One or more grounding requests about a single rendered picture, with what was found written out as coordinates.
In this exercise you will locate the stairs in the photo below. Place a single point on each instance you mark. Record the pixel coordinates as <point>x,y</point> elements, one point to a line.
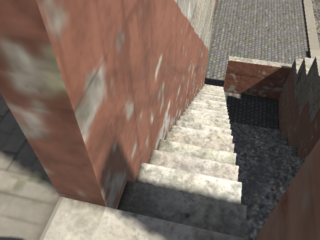
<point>192,177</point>

